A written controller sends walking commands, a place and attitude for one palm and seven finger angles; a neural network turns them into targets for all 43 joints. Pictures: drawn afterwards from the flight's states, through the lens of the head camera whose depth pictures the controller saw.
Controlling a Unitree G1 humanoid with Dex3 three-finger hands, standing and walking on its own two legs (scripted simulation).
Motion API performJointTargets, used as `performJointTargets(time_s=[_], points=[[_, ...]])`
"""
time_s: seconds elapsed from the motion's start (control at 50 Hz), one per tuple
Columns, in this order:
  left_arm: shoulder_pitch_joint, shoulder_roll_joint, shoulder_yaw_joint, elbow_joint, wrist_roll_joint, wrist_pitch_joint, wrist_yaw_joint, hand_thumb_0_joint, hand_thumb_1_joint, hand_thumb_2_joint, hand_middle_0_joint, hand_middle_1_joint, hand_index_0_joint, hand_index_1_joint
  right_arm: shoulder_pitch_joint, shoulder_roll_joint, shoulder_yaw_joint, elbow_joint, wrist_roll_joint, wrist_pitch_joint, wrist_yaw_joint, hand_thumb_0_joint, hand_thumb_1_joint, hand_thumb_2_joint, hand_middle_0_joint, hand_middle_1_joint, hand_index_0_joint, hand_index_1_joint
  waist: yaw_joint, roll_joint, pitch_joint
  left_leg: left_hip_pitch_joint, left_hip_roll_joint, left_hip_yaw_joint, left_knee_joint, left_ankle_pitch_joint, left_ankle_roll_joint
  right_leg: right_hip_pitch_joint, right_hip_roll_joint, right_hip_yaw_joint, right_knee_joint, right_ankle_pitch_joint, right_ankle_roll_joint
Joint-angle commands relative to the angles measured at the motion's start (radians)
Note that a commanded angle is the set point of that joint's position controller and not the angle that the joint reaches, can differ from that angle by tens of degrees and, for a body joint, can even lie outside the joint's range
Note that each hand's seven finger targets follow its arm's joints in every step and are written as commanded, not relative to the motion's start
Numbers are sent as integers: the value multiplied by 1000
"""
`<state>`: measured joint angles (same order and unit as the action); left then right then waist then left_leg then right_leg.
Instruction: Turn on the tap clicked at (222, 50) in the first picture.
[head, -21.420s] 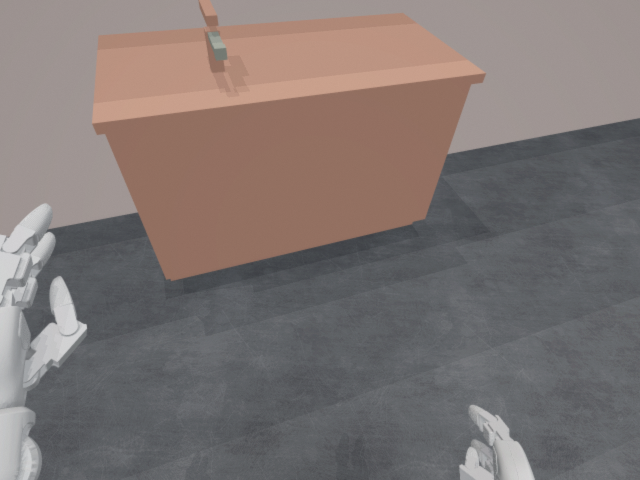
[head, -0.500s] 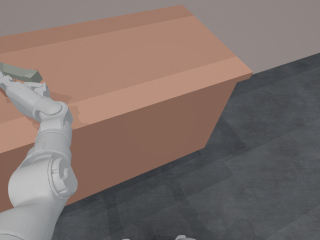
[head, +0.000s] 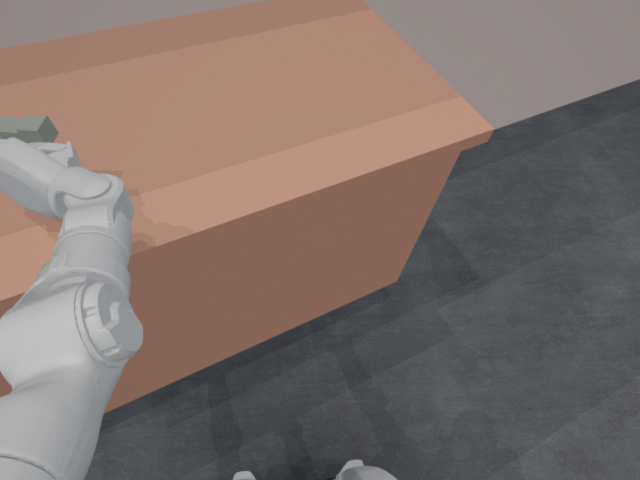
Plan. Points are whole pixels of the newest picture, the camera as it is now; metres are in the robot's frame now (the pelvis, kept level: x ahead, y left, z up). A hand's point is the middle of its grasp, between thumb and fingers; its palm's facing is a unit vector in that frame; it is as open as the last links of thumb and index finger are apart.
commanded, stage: push the lever round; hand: left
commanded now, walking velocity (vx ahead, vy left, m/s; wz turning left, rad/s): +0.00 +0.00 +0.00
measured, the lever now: (38, 131) +0.54 +0.30 +0.11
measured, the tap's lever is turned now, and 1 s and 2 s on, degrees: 62 75 75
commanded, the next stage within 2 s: lift the hand up off the lever in 0.30 s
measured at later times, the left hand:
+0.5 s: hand (73, 136) +0.53 +0.26 +0.11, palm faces +0.83 -0.54 -0.14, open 7.8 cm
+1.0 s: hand (57, 129) +0.53 +0.27 +0.13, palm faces +0.83 -0.55 -0.11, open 7.8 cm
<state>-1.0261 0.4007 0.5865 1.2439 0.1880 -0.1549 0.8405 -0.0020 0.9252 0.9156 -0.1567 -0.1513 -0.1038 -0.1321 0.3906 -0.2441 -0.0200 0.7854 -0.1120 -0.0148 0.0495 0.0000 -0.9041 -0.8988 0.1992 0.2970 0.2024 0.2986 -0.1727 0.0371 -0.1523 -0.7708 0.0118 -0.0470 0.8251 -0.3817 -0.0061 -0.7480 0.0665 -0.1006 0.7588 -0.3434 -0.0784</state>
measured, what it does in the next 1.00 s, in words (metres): stands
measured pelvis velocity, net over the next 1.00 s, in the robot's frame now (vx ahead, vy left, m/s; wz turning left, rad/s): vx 0.02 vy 0.01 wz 0.00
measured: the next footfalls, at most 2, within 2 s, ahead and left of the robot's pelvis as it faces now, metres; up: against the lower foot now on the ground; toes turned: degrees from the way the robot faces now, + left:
none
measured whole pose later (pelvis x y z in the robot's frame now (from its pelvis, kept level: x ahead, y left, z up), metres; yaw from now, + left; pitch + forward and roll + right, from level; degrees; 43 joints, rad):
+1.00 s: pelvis +0.02 +0.01 +0.01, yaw +0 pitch +17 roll -2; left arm -1.01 0.38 0.59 1.19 0.15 -0.11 0.79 0.01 0.90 0.90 -0.16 -0.15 -0.16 -0.15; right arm 0.42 -0.25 -0.03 0.79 -0.10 -0.02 0.07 0.00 -0.90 -0.90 0.20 0.30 0.20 0.30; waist -0.16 0.05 -0.15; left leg -0.67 0.01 -0.04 0.77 -0.39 0.01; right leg -0.64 0.07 -0.09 0.69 -0.34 -0.06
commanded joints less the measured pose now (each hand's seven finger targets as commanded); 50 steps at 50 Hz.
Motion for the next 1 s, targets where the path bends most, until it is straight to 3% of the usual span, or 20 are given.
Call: performJointTargets(time_s=[0.0, 0.08, 0.12, 0.16, 0.18, 0.28, 0.3, 0.36, 0.42, 0.48, 0.5, 0.52, 0.56, 0.66, 0.72, 0.8, 0.84, 0.9, 0.92, 0.98], points=[[-508, 288, -30, -192, 34, -53, -23, 0, 900, 900, -150, -150, -150, -150, 143, -171, -56, -47, 3, -19, -16, 0, -900, -900, 200, 300, 200, 300, -17, 48, -386, 140, -11, 9, -58, 256, 56, 298, -49, 97, -102, 309, 77], [-533, 270, -63, -154, 47, -44, -28, 0, 900, 900, -150, -150, -150, -150, 152, -173, -52, -41, 2, -26, -13, 0, -900, -900, 200, 300, 200, 300, -35, 70, -360, 145, -8, 2, -60, 245, 56, 253, -45, 91, -107, 277, 74], [-542, 337, -24, -171, 48, -49, -26, 0, 900, 900, -150, -150, -150, -150, 163, -178, -51, -43, 2, -27, -14, 0, -900, -900, 200, 300, 200, 300, -27, 66, -387, 125, -10, 6, -58, 236, 57, 291, -52, 101, -109, 298, 79], [-541, 307, -40, -178, 44, -55, -29, 0, 900, 900, -150, -150, -150, -150, 169, -174, -53, -43, 1, -27, -12, 0, -900, -900, 200, 300, 200, 300, -24, 90, -409, 157, -8, 4, -56, 269, 54, 289, -48, 94, -105, 319, 74], [-549, 265, -77, -158, 46, -54, -33, 0, 900, 900, -150, -150, -150, -150, 169, -171, -51, -39, 2, -30, -9, 0, -900, -900, 200, 300, 200, 300, -39, 99, -387, 168, -5, 0, -56, 276, 52, 254, -45, 88, -102, 305, 72], [-552, 324, -22, -182, 29, -65, -32, 0, 900, 900, -150, -150, -150, -150, 186, -178, -52, -41, 0, -36, -4, 0, -900, -900, 200, 300, 200, 300, -23, 98, -442, 166, -7, 4, -47, 299, 52, 295, -47, 96, -95, 351, 76], [-533, 326, -16, -170, 28, -65, -34, 0, 900, 900, -150, -150, -150, -150, 190, -177, -51, -40, 1, -34, -2, 0, -900, -900, 200, 300, 200, 300, -17, 88, -431, 160, -7, 5, -46, 307, 52, 303, -47, 94, -95, 367, 77], [-551, 298, -45, -129, 39, -51, -36, 0, 900, 900, -150, -150, -150, -150, 189, -183, -51, -33, -1, -34, 0, 0, -900, -900, 200, 300, 200, 300, -42, 72, -377, 141, -4, 3, -49, 279, 54, 266, -46, 89, -102, 329, 77], [-534, 356, -4, -148, 38, -51, -34, 0, 900, 900, -150, -150, -150, -150, 190, -184, -52, -46, 2, -33, 0, 0, -900, -900, 200, 300, 200, 300, -22, 71, -415, 137, -6, 7, -51, 276, 55, 302, -47, 95, -101, 339, 79], [-558, 301, -50, -148, 36, -49, -39, 0, 900, 900, -150, -150, -150, -150, 188, -179, -50, -41, 3, -35, 2, 0, -900, -900, 200, 300, 200, 300, -37, 90, -391, 162, -5, 6, -55, 285, 54, 272, -43, 89, -107, 328, 77], [-545, 338, -17, -134, 38, -46, -36, 0, 900, 900, -150, -150, -150, -150, 194, -184, -50, -39, 1, -35, 2, 0, -900, -900, 200, 300, 200, 300, -27, 83, -392, 151, -4, 4, -58, 281, 54, 281, -43, 87, -106, 323, 77], [-544, 334, -23, -134, 37, -43, -36, 0, 900, 900, -150, -150, -150, -150, 192, -184, -50, -43, 2, -35, 2, 0, -900, -900, 200, 300, 200, 300, -32, 63, -386, 142, -5, 5, -58, 273, 56, 283, -42, 89, -108, 321, 79], [-576, 338, -21, -173, 38, -47, -34, 0, 900, 900, -150, -150, -150, -150, 196, -185, -52, -42, 0, -36, 1, 0, -900, -900, 200, 300, 200, 300, -29, 97, -418, 184, -3, 1, -59, 308, 54, 283, -42, 86, -105, 338, 74], [-509, 339, 1, -187, 32, -46, -36, 0, 900, 900, -150, -150, -150, -150, 200, -182, -54, -47, 0, -32, 5, 0, -900, -900, 200, 300, 200, 300, -3, 96, -437, 211, -2, 6, -60, 378, 48, 321, -39, 81, -96, 400, 71], [-499, 299, -20, -259, 29, -51, -34, 0, 900, 900, -150, -150, -150, -150, 192, -176, -58, -51, 3, -27, 10, 0, -900, -900, 200, 300, 200, 300, 8, 140, -460, 290, 4, 6, -66, 453, 38, 326, -34, 71, -97, 426, 66], [-453, 265, -25, -260, 13, -38, -40, 0, 900, 900, -150, -150, -150, -150, 189, -178, -64, -48, 5, -22, 12, 0, -900, -900, 200, 300, 200, 300, 11, 94, -419, 292, 5, 0, -79, 476, 36, 339, -31, 63, -102, 429, 66], [-456, 210, -61, -271, -1, -28, -48, 0, 900, 900, -150, -150, -150, -150, 174, -176, -66, -45, 8, -23, 12, 0, -900, -900, 200, 300, 200, 300, 2, 87, -400, 312, 4, 5, -86, 475, 37, 335, -30, 61, -115, 427, 67], [-468, 201, -65, -262, -8, -16, -50, 0, 900, 900, -150, -150, -150, -150, 167, -178, -66, -37, 8, -22, 10, 0, -900, -900, 200, 300, 200, 300, -5, 77, -359, 306, 2, 2, -97, 455, 38, 319, -30, 58, -124, 405, 67], [-450, 232, -32, -242, -9, -10, -47, 0, 900, 900, -150, -150, -150, -150, 169, -180, -67, -36, 8, -21, 9, 0, -900, -900, 200, 300, 200, 300, 3, 43, -349, 286, -1, 0, -102, 438, 39, 333, -31, 57, -126, 396, 67], [-476, 210, -54, -284, -6, -6, -45, 0, 900, 900, -150, -150, -150, -150, 156, -176, -66, -41, 8, -18, 8, 0, -900, -900, 200, 300, 200, 300, 7, 82, -354, 309, -3, 1, -112, 450, 35, 332, -34, 57, -128, 400, 64]])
